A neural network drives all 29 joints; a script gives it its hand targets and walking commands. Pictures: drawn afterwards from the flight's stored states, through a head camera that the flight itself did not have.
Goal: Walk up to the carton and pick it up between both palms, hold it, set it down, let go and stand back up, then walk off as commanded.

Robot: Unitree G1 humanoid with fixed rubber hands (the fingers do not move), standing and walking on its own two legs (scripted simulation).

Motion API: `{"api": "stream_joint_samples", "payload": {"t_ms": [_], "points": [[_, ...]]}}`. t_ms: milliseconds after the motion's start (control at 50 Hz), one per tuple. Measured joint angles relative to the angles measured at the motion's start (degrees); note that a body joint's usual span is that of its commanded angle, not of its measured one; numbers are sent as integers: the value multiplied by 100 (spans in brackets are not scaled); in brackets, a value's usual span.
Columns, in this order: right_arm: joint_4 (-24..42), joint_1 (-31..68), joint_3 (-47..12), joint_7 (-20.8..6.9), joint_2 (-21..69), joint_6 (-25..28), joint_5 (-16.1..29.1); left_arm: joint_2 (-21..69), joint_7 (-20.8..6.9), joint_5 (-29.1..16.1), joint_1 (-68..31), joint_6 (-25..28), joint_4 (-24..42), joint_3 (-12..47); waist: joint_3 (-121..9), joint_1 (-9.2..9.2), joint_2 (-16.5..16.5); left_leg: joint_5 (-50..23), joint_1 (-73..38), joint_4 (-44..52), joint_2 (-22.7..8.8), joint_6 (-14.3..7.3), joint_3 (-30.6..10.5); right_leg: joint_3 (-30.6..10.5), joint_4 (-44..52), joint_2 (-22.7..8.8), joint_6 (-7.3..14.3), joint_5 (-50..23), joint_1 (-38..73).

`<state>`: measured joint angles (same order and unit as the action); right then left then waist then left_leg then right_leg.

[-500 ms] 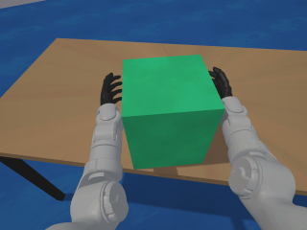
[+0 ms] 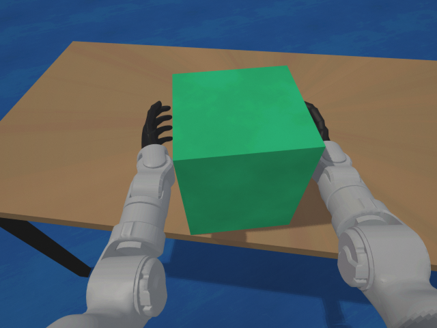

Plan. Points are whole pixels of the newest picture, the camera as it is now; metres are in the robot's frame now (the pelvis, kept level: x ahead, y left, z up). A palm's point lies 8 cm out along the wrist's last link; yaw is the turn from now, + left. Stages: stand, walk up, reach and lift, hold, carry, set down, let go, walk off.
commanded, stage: set down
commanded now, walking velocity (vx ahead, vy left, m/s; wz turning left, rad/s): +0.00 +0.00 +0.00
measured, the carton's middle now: (235, 155) +0.43 +0.01 +0.07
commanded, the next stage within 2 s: none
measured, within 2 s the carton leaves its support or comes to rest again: neither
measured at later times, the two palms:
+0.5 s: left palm (148, 177) +0.35 +0.17 +0.10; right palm (356, 157) +0.41 -0.20 +0.11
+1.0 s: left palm (136, 199) +0.30 +0.17 +0.11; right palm (366, 195) +0.34 -0.21 +0.08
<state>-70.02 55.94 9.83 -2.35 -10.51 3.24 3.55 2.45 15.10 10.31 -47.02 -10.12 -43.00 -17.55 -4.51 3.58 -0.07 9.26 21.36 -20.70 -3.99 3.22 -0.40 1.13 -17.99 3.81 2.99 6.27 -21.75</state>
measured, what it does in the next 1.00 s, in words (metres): stands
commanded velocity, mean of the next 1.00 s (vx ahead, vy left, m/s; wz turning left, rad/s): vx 0.00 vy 0.00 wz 0.00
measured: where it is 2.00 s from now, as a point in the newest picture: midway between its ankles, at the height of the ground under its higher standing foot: outside the picture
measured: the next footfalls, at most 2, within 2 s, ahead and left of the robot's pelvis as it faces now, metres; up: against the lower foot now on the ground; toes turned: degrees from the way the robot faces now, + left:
none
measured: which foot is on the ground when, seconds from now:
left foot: down 0.00-1.00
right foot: down 0.00-1.00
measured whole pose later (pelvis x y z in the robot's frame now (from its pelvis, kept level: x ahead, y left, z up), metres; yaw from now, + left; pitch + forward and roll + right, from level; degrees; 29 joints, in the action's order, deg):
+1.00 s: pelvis -0.03 -0.01 +0.00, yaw +0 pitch +4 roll +0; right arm -42.3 27.5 -2.2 -6.7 -20.0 -2.1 16.6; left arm 2.4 14.8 4.8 -20.0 -22.6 -11.8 -6.1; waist -5.8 3.4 1.0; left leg 7.5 16.1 -19.8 -4.0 3.4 -0.4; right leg 1.1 -19.0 3.9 3.5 5.4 -17.5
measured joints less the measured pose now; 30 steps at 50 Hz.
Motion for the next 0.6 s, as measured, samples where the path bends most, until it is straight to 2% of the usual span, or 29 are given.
{"api": "stream_joint_samples", "payload": {"t_ms": [200, 260, 340, 480, 600], "points": [[2, -2, -319, 4, -267, 6, 436, -45, 65, -181, 41, 30, 13, 294, -109, 44, -50, 20, 299, -151, -53, 13, 0, -3, -1, 53, 19, -68, -238], [4, -2, -596, 2, -424, 22, 647, -46, 76, -199, 120, -13, 96, 333, -126, 47, -59, 13, 300, -161, -67, 14, -1, -3, -1, 66, 22, -87, -238], [170, -136, -926, -3, -629, 46, 980, -4, 64, -206, 526, -89, 606, 502, -127, 47, -60, -21, 277, -160, -80, 14, -1, -4, -2, 79, 22, -124, -218], [696, -815, -1217, -102, -889, 47, 1284, 54, -7, -236, 1440, -339, 1405, 714, -131, 46, -59, -78, -22, -83, -81, 14, -1, -1, -2, 81, 25, -142, 44], [831, -972, -1233, -232, -943, -222, 1298, -61, 3, -493, 1527, -405, 1458, 725, -127, 46, -56, -138, -118, -76, -78, 14, 0, 0, -84, 79, 25, -146, 97]]}}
